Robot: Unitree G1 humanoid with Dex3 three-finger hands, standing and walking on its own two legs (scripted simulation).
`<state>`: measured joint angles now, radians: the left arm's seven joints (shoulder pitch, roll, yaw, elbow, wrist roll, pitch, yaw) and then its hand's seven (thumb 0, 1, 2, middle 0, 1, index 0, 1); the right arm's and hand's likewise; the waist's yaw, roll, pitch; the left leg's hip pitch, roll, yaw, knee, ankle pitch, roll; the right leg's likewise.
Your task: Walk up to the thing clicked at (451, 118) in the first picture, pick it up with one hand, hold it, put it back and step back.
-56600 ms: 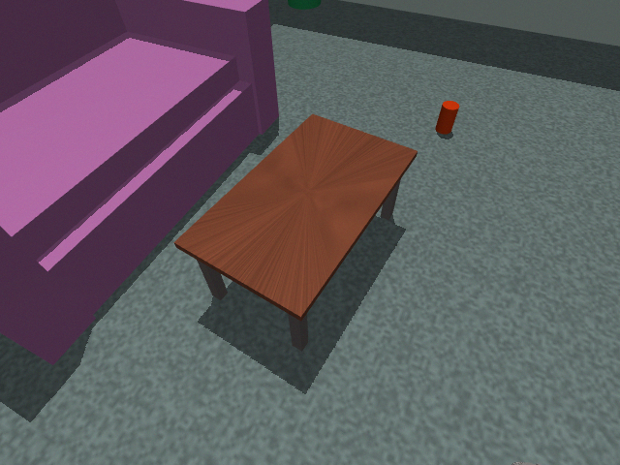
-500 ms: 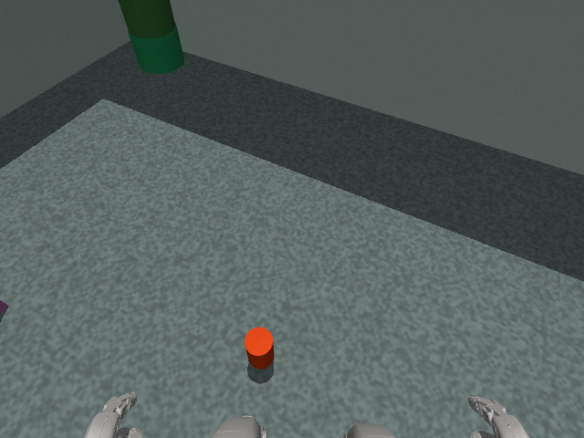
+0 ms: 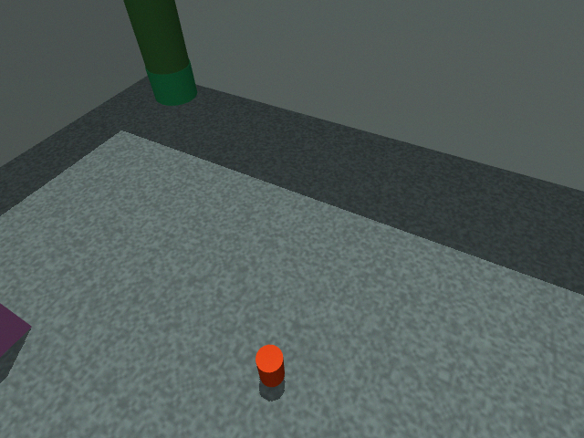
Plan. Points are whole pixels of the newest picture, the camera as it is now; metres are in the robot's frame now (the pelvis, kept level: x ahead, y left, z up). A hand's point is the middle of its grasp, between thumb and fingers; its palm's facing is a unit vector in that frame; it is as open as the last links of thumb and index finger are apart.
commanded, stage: stand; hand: left
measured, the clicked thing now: (270, 366) +0.43 +0.11 -0.70
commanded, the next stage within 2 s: go down in 1.46 s
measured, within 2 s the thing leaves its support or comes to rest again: neither
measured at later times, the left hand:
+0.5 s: hand out of the picture +0.06 +0.22 -0.16, palm faces +0.03 -0.95 -0.33, open 7.4 cm
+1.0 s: hand out of the picture +0.08 +0.22 -0.15, palm faces +0.01 -0.94 -0.34, open 7.4 cm
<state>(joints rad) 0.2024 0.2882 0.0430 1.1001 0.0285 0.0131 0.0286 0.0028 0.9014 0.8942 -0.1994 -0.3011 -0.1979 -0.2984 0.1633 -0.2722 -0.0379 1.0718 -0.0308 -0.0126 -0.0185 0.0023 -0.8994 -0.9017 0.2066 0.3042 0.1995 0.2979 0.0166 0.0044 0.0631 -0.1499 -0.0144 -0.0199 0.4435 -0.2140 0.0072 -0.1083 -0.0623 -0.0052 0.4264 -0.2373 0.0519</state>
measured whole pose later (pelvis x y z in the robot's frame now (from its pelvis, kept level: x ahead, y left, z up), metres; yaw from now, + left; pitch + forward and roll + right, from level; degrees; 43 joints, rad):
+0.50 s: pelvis +0.00 -0.02 +0.00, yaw +0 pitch -4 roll +0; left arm 0.14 0.30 0.04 1.14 0.01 0.00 0.02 0.00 0.90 0.89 -0.20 -0.30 -0.20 -0.30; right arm 0.16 -0.32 -0.02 1.13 -0.02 -0.01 -0.01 0.00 -0.90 -0.90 0.20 0.30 0.20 0.30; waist 0.00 0.01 0.07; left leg -0.12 0.02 -0.04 0.37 -0.18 -0.03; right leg -0.08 -0.03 -0.02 0.37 -0.21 0.02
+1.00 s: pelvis +0.01 -0.03 +0.01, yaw +0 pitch -3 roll +0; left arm 0.11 0.32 0.03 1.14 0.01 0.00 0.01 0.00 0.90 0.89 -0.20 -0.30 -0.20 -0.30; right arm 0.12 -0.33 -0.01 1.14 -0.02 -0.01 -0.01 0.00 -0.90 -0.90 0.20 0.30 0.20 0.30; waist 0.00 0.01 0.07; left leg -0.12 0.03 -0.03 0.34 -0.17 -0.03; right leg -0.08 -0.02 -0.02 0.34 -0.20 0.01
